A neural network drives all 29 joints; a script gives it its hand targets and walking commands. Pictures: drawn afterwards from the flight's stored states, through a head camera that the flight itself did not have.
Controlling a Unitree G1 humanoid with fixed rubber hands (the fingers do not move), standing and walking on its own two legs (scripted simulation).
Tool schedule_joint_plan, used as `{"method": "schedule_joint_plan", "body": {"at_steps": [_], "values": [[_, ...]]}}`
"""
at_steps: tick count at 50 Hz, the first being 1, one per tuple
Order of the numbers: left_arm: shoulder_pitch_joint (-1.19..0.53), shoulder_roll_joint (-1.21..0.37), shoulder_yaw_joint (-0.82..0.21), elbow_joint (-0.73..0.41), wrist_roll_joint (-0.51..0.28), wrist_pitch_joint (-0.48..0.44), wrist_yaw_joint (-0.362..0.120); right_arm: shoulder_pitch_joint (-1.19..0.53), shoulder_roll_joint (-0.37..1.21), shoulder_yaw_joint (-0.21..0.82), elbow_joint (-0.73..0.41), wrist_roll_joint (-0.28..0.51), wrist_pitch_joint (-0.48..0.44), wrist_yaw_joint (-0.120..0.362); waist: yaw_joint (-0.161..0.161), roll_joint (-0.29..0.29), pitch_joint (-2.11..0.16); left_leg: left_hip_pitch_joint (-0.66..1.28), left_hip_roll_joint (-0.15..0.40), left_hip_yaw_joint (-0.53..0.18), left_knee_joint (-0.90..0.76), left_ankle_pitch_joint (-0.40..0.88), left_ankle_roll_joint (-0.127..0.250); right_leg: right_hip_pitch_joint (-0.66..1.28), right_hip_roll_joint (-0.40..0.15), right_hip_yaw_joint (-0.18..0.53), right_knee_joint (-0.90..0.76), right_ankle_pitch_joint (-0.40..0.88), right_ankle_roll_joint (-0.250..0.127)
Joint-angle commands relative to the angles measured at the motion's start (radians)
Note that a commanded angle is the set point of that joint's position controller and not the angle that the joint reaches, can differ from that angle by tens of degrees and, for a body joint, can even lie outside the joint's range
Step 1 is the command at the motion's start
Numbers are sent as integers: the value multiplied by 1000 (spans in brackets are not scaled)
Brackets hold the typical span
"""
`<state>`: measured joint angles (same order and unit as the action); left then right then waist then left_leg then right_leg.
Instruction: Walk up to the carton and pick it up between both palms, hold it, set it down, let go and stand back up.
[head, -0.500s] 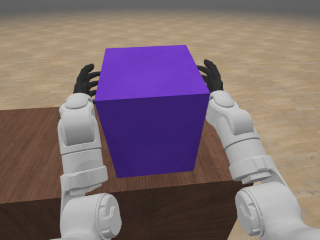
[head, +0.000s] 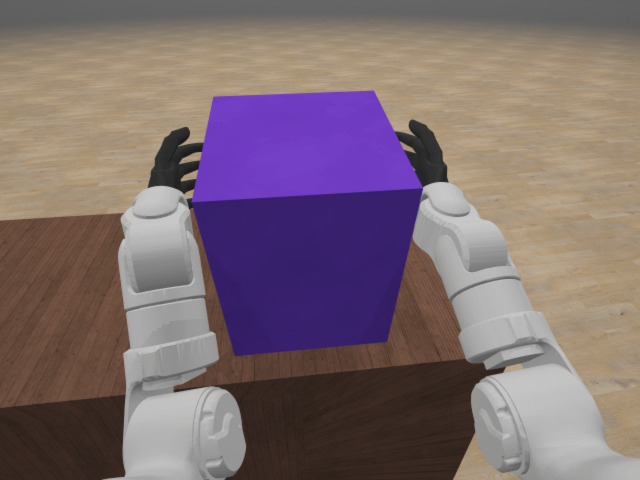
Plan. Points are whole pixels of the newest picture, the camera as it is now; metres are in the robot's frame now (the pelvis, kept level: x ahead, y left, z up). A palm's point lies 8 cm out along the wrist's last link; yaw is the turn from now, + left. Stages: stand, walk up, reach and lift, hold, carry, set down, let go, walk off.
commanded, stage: hold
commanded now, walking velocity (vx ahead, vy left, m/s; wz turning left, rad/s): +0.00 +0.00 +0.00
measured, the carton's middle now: (303, 224) +0.39 +0.01 +0.20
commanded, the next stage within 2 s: none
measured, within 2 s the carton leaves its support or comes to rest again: neither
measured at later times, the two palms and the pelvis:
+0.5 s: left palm (169, 196) +0.36 +0.15 +0.26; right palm (427, 188) +0.36 -0.14 +0.25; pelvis +0.00 +0.00 +0.00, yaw +0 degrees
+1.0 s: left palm (160, 192) +0.36 +0.16 +0.27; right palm (421, 180) +0.36 -0.13 +0.26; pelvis +0.00 +0.00 +0.00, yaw +0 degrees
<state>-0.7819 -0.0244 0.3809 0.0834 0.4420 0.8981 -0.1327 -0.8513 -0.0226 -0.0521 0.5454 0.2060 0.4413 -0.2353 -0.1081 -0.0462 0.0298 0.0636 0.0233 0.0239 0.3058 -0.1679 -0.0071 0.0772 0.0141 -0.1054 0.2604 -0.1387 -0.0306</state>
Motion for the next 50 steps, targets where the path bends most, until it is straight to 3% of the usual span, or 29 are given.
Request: {"method": "schedule_joint_plan", "body": {"at_steps": [1, 14, 27, 29, 30, 39, 42, 50], "values": [[-547, -441, -387, -10, -179, -45, -125, -649, 489, 296, -208, 82, -34, 107, -10, 50, -244, -98, -48, 41, -60, 125, 2, 144, 32, 12, -1, 132, 64], [-540, -427, -377, -10, -172, -48, -123, -646, 493, 308, -212, 85, -38, 104, 3, 44, -243, -98, -51, 44, -62, 126, 7, 147, 30, 13, -1, 139, 69], [-532, -441, -402, -41, -181, -45, -125, -621, 486, 310, -224, 88, -40, 99, -17, 57, -252, -70, -50, 39, -46, 168, -6, 144, 32, 8, 3, 167, 63], [-528, -441, -394, -24, -173, -41, -125, -628, 482, 306, -216, 83, -38, 101, -12, 58, -231, -81, -48, 40, -53, 151, -6, 140, 34, 6, -1, 142, 62], [-566, -419, -349, -22, -153, -44, -129, -690, 519, 345, -215, 99, -42, 101, 40, 38, -251, -88, -62, 53, -54, 148, 11, 159, 32, 6, 3, 133, 70], [-564, -436, -378, 15, -167, -42, -138, -668, 484, 286, -175, 83, -37, 99, -4, 57, -221, -124, -52, 60, -78, 97, 2, 148, 40, 11, 7, 81, 61], [-572, -438, -376, 22, -168, -42, -146, -670, 477, 269, -162, 77, -31, 103, -8, 63, -215, -147, -50, 56, -89, 80, 1, 161, 40, 13, 11, 74, 57], [-568, -431, -373, -7, -173, -44, -145, -673, 488, 308, -188, 109, -26, 96, -2, 63, -264, -104, -56, 49, -55, 176, -11, 177, 44, 7, 18, 158, 64]]}}
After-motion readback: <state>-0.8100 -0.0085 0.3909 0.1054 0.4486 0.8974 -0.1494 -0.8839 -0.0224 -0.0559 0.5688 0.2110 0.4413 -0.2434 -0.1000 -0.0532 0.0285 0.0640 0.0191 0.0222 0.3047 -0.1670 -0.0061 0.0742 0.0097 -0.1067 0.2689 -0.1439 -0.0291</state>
